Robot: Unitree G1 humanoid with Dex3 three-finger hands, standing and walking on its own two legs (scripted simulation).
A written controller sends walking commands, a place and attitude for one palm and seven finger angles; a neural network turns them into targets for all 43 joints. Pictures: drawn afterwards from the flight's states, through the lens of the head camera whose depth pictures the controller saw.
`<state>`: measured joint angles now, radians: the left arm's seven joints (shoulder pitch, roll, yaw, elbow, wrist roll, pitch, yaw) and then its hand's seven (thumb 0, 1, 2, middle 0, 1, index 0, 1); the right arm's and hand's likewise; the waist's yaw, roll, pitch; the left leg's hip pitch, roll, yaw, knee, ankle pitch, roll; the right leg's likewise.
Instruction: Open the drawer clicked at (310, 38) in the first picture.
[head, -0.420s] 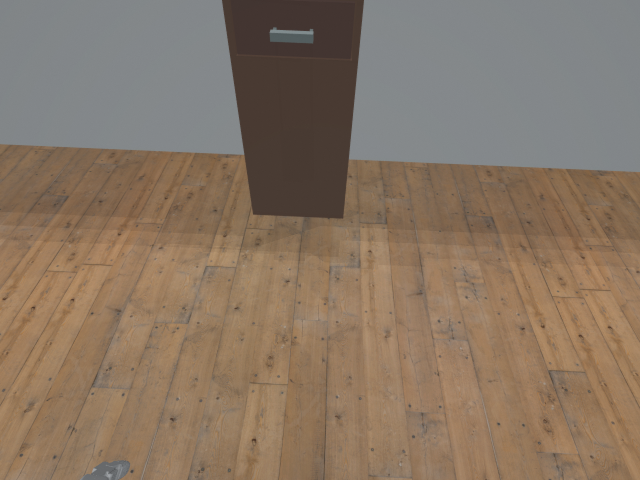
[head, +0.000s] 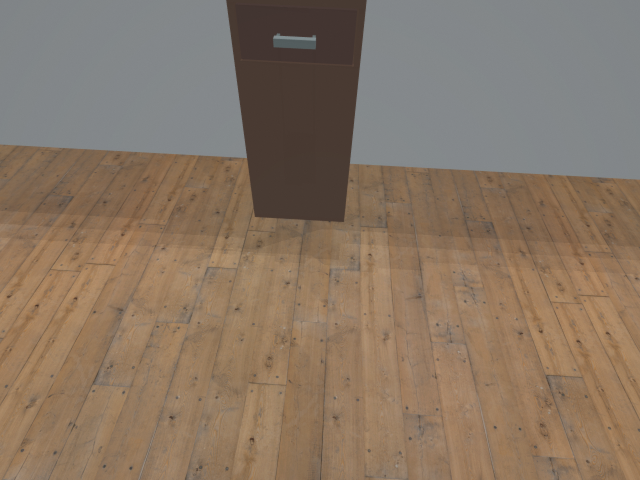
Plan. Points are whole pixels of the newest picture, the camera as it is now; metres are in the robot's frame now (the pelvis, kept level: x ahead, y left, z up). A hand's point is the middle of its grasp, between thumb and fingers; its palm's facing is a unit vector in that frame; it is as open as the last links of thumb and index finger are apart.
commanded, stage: stand and wait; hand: left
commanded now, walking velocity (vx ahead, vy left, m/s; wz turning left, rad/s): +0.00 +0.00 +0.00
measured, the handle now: (295, 39) +1.29 +0.16 +0.03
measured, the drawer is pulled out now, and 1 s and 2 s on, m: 0.00 0.00 0.00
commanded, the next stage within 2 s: look at it before walking up in 0.40 s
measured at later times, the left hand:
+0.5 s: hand out of the picture +0.06 +0.24 -0.15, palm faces -0.04 -0.94 -0.33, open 7.4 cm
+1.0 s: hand out of the picture +0.06 +0.24 -0.15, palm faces -0.05 -0.94 -0.33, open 7.4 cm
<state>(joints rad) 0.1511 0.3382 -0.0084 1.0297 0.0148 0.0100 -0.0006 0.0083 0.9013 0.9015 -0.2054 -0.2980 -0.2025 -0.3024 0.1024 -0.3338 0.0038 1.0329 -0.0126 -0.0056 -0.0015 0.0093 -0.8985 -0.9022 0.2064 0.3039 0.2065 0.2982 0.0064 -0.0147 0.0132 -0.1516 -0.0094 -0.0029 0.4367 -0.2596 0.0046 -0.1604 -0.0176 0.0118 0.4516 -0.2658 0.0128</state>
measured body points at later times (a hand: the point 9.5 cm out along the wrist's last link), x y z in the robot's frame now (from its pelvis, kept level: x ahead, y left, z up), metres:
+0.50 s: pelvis -0.02 -0.01 +0.00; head -0.02 -0.01 +0.45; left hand +0.06 +0.29 -0.13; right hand +0.05 -0.30 -0.13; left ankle -0.01 +0.12 -0.74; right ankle -0.01 -0.13 -0.74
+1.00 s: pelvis -0.01 -0.01 +0.00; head +0.00 -0.01 +0.45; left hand +0.06 +0.28 -0.13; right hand +0.06 -0.31 -0.13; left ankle -0.01 +0.12 -0.74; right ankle -0.01 -0.13 -0.74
